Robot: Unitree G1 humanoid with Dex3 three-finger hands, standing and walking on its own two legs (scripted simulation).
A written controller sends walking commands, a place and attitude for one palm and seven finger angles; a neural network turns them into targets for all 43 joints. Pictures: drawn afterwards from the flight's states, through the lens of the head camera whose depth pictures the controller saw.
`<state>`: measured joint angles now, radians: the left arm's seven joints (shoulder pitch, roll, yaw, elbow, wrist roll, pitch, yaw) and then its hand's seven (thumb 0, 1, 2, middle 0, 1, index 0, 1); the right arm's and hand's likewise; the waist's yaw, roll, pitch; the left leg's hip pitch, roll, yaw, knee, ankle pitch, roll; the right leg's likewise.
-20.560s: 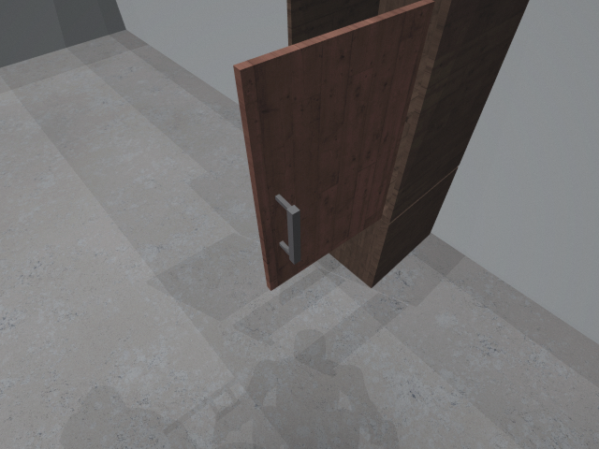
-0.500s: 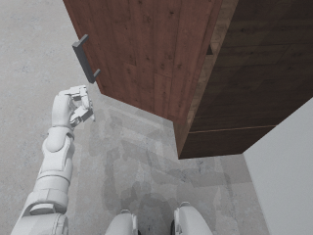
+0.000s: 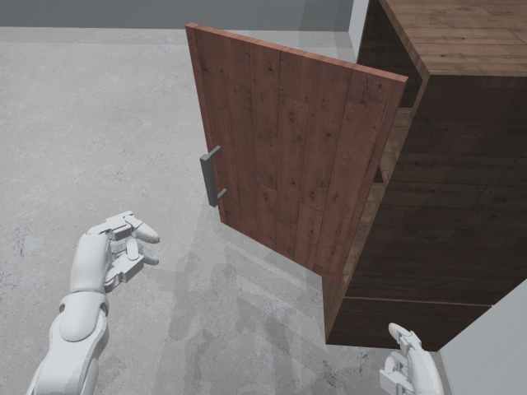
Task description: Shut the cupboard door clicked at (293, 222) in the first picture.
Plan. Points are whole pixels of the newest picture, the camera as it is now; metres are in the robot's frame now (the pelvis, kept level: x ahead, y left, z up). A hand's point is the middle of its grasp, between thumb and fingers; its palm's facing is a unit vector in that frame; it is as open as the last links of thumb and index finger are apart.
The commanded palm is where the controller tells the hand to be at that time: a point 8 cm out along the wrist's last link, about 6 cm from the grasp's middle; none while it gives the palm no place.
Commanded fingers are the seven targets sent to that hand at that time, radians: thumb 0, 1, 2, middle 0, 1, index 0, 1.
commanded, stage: draw the hand back to the body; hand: left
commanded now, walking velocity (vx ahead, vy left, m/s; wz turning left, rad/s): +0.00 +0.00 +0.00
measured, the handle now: (215, 177) +0.63 +0.18 -0.09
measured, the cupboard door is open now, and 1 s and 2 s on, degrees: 61 61 61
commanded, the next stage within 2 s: step back with the hand held close in 0.80 s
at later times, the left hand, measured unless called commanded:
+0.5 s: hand (25, 277) +0.19 +0.26 +0.19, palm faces +0.48 -0.75 -0.45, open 6.7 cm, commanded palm +0.15 +0.29 +0.19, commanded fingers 0.00 0.90 0.90 -0.20 -0.30 -0.20 -0.30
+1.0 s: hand (31, 280) +0.19 +0.26 +0.18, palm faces +0.46 -0.77 -0.44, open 7.4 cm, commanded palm +0.14 +0.29 +0.19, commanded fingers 0.00 0.90 0.90 -0.20 -0.30 -0.20 -0.30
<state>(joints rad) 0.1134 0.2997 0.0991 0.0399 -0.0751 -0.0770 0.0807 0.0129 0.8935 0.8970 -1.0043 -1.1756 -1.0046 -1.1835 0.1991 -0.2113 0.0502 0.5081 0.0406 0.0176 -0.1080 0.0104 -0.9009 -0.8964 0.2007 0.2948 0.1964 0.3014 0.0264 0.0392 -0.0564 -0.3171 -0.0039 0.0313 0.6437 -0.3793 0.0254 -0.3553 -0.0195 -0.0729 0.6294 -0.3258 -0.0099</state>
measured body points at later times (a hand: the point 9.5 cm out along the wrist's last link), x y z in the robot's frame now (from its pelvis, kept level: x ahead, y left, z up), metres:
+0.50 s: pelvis +0.01 -0.01 +0.02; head -0.01 -0.04 +0.47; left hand +0.16 +0.30 +0.22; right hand +0.20 -0.23 -0.07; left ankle -0.03 +0.10 -0.72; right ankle +0.00 -0.11 -0.72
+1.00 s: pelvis -0.01 -0.01 +0.02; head -0.02 -0.04 +0.47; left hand +0.16 +0.30 +0.21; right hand +0.17 -0.24 -0.07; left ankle -0.03 +0.10 -0.72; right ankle +0.00 -0.11 -0.72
